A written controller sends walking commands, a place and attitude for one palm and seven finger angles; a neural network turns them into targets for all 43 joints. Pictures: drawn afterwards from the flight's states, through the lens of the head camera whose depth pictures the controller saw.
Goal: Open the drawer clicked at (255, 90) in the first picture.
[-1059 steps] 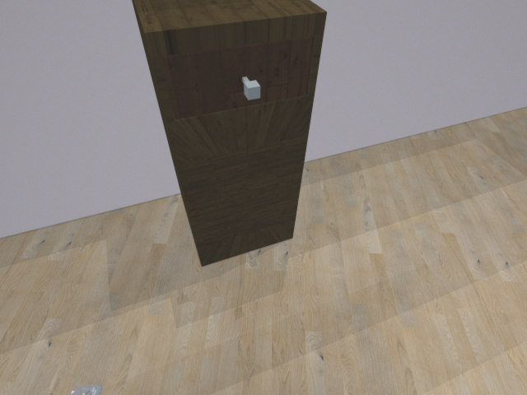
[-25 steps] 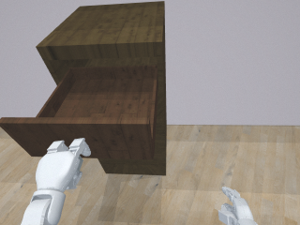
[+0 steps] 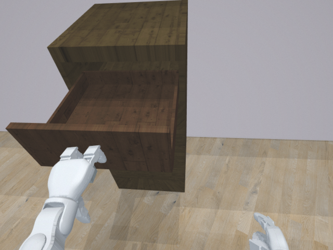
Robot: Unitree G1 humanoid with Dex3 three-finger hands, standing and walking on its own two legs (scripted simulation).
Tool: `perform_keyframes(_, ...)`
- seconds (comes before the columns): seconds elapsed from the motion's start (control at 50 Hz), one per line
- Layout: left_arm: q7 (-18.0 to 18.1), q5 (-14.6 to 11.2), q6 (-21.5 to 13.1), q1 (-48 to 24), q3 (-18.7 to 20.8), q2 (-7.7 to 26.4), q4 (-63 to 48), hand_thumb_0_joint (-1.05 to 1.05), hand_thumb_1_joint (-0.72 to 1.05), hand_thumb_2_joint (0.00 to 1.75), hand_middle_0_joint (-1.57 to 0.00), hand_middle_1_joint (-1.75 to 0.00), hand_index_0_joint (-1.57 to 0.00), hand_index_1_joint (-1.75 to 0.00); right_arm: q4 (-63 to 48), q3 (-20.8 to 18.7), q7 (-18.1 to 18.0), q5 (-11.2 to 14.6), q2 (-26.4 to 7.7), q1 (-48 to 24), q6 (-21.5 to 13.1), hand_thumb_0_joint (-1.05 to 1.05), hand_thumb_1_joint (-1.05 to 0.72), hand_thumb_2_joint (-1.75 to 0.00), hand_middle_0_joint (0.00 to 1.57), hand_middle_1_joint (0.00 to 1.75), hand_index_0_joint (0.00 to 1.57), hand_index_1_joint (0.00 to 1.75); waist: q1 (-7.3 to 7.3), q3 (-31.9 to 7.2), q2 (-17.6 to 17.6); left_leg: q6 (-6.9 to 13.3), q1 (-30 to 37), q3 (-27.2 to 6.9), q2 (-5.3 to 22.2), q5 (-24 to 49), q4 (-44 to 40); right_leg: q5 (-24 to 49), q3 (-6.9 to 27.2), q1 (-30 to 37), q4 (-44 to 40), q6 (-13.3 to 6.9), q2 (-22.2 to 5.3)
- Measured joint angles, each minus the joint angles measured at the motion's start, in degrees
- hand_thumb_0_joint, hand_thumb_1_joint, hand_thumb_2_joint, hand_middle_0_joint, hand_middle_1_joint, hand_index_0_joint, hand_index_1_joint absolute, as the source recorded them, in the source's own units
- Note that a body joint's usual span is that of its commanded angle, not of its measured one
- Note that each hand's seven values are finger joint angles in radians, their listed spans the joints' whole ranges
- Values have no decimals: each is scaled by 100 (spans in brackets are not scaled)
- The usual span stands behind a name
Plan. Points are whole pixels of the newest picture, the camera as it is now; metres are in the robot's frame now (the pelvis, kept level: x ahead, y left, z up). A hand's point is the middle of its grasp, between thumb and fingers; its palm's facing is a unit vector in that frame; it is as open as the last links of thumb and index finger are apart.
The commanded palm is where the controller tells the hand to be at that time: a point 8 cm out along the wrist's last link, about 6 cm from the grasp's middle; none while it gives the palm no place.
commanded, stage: lift the hand off the handle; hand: left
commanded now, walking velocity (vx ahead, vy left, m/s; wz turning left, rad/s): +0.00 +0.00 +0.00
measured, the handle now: (89, 165) +0.27 +0.24 +0.07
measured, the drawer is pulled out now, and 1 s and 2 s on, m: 0.30 0.30 0.30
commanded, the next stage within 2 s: draw the hand back to the body in 1.40 s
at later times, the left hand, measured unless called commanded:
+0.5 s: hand (79, 174) +0.24 +0.24 +0.08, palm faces +0.05 -0.11 -0.99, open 13.5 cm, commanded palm +0.22 +0.24 +0.16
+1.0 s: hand (57, 148) +0.25 +0.25 +0.17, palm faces +0.19 -0.08 -0.98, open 13.7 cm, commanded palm +0.21 +0.25 +0.23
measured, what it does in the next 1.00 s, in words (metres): stands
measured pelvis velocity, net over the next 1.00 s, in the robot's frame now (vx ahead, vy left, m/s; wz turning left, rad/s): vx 0.00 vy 0.01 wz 0.02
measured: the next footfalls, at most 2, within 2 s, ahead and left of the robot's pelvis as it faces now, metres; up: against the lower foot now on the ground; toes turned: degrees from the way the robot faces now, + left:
none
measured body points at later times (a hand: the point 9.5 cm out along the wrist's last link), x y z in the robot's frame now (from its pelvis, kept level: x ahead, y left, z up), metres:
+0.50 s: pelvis +0.00 +0.01 +0.01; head -0.01 -0.03 +0.45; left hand +0.23 +0.24 +0.14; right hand +0.22 -0.20 -0.09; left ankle +0.03 +0.12 -0.73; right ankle -0.02 -0.10 -0.73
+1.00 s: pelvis +0.00 +0.01 +0.01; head -0.02 -0.04 +0.46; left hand +0.23 +0.25 +0.23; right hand +0.24 -0.18 -0.08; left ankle +0.03 +0.12 -0.73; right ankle -0.02 -0.10 -0.73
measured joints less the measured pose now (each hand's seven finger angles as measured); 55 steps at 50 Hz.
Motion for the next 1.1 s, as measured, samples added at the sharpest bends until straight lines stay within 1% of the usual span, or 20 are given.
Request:
perform_keyframes(0.08,-22,9,42,-171,-79,19,133,0,-49,31,-32,-120,-36,-122,52,30,-13,23,51,-9,27,1,-91,-90,20,30,20,30,11,-17,3,13,-3,6,-13,7,-1,6,6,-8,7,10,-13)
perform_keyframes(0.16,-98,-28,75,-179,-84,32,139,0,-49,30,-32,-121,-37,-124,40,74,-4,43,118,-35,55,1,-90,-90,20,30,20,30,-4,-30,11,23,43,37,-13,19,-36,27,38,24,-23,22,-14)
perform_keyframes(0.26,-244,-118,108,-113,-59,87,-46,0,-49,30,-32,-121,-36,-123,-25,118,-2,40,157,-66,43,1,-90,-90,20,30,20,30,-36,3,35,39,177,58,-20,40,-115,66,60,158,-117,38,-18)
perform_keyframes(0.36,-348,-189,156,-107,-58,153,-299,0,-49,30,-33,-121,-37,-122,-55,131,2,51,129,-109,30,1,-90,-90,21,30,20,30,-15,51,73,56,322,55,-38,76,-218,118,56,321,-253,58,-29)
perform_keyframes(0.5,-675,-309,260,-249,-144,281,-475,0,-49,30,-36,-122,-39,-123,-46,172,-16,84,86,-200,38,1,-90,-90,20,30,20,30,34,140,99,76,540,30,-78,170,-434,209,30,557,-482,80,-55)
perform_keyframes(0.58,-774,-402,229,-222,-46,380,-736,0,-49,30,-37,-122,-39,-123,-53,191,1,94,79,-235,30,1,-90,-90,20,30,20,30,54,165,126,78,653,20,-84,207,-540,262,20,688,-619,86,-54)
perform_keyframes(0.78,-1175,-622,359,-375,30,585,-1076,0,-50,30,-38,-123,-40,-123,-42,259,60,138,49,-330,70,1,-90,-90,20,30,20,30,104,226,210,80,875,-29,-112,318,-780,368,-30,940,-884,95,-66)
perform_keyframes(0.86,-1270,-748,360,-385,189,669,-1328,0,-49,30,-38,-123,-39,-123,-50,276,102,145,35,-345,68,1,-90,-90,20,30,20,30,115,230,240,76,937,-41,-110,342,-832,398,-41,1013,-954,94,-60)
perform_keyframes(0.98,-1440,-871,582,-599,421,770,-1557,0,-50,30,-35,-122,-36,-121,-53,307,180,182,-20,-378,139,1,-90,-90,20,30,20,30,119,195,271,70,986,-58,-117,381,-887,424,-58,1062,-995,93,-63)
perform_keyframes(1.06,-1685,-935,793,-781,441,809,-1613,0,-50,30,-33,-121,-34,-120,-102,337,201,216,-73,-412,199,1,-90,-90,20,30,20,30,100,185,300,72,997,-59,-127,414,-917,435,-59,1057,-988,96,-72)
perform_keyframes(1.1,-1809,-941,840,-887,407,841,-1613,0,-50,30,-33,-121,-33,-120,-127,346,201,219,-90,-423,212,1,-90,-90,20,30,20,30,87,182,307,73,996,-63,-133,429,-927,436,-63,1046,-974,96,-78)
